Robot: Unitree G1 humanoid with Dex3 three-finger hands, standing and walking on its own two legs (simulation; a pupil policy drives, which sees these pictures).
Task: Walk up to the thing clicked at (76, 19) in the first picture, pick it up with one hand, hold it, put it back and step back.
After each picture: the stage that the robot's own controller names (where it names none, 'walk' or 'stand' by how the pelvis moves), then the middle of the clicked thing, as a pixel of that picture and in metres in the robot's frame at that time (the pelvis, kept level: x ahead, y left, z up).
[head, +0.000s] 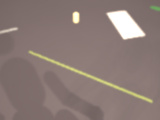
stand; (75, 17) +1.88 +0.06 -0.72
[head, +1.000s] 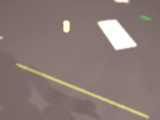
walk; (66, 26) +1.74 +0.13 -0.72
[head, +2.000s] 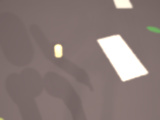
walk; (58, 51) +1.14 +0.19 -0.72
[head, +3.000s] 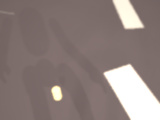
walk; (56, 93) +0.71 +0.22 -0.70
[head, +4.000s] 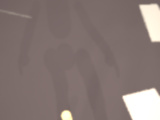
walk; (67, 117) +0.46 +0.19 -0.71
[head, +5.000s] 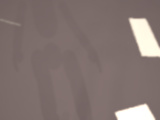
stand; out of the picture +0.37 +0.16 -0.72
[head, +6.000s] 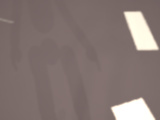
stand; out of the picture +0.35 +0.19 -0.73
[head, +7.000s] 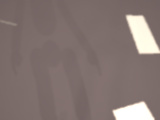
stand; out of the picture +0.35 +0.19 -0.73
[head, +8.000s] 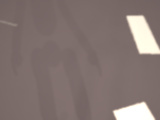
stand; out of the picture +0.35 +0.19 -0.73
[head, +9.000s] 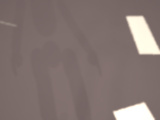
go down; out of the picture +0.35 +0.19 -0.73
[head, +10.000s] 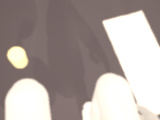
go down; (18, 58) +0.45 +0.21 -0.31
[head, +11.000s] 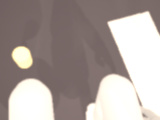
close in; (23, 58) +0.44 +0.21 -0.30
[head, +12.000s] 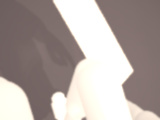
close in; out of the picture +0.43 +0.26 -0.22
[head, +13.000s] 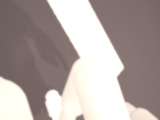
close; out of the picture +0.42 +0.26 -0.23
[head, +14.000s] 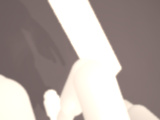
lift; out of the picture +0.40 +0.24 -0.24
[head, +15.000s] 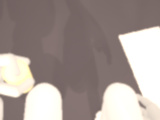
lift; (20, 77) +0.33 +0.21 -0.06
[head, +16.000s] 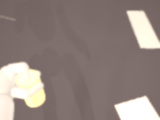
hold; (32, 89) +0.32 +0.17 +0.03
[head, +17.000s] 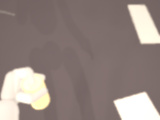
hold; (36, 92) +0.32 +0.16 +0.00
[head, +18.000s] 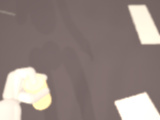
crouch; (38, 92) +0.32 +0.16 +0.00
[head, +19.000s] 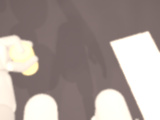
crouch; (25, 59) +0.42 +0.17 -0.09
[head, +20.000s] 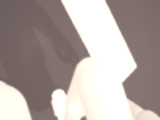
lower; out of the picture +0.42 +0.26 -0.23
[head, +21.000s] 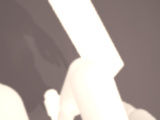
lower; out of the picture +0.42 +0.27 -0.23
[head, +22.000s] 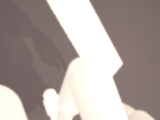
lower; out of the picture +0.43 +0.27 -0.23
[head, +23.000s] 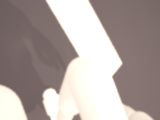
lower; out of the picture +0.43 +0.27 -0.23
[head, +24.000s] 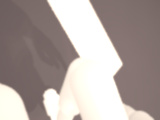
loosen; out of the picture +0.43 +0.27 -0.23
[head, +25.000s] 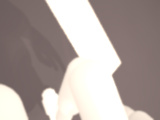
withdraw; out of the picture +0.42 +0.26 -0.23
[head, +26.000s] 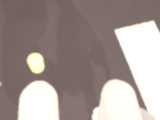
walk; (36, 63) +0.44 +0.19 -0.33
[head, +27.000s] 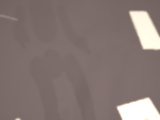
stand; out of the picture +0.36 +0.15 -0.66
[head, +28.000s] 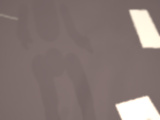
stand; out of the picture +0.37 +0.17 -0.67
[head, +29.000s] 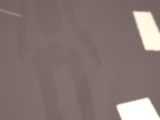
stand; out of the picture +0.38 +0.16 -0.69
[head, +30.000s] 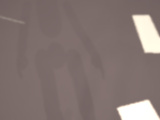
walk; out of the picture +0.38 +0.16 -0.72
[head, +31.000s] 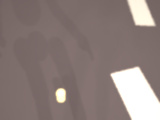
walk; (60, 95) +0.54 +0.10 -0.70
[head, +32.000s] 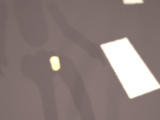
walk; (55, 63) +0.85 +0.25 -0.68
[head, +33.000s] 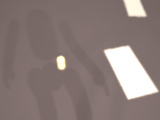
stand; (61, 62) +1.00 +0.19 -0.70
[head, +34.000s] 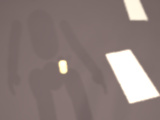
stand; (63, 67) +0.99 +0.19 -0.73
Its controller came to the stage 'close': yes
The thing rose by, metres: 0.71
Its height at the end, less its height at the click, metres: +0.00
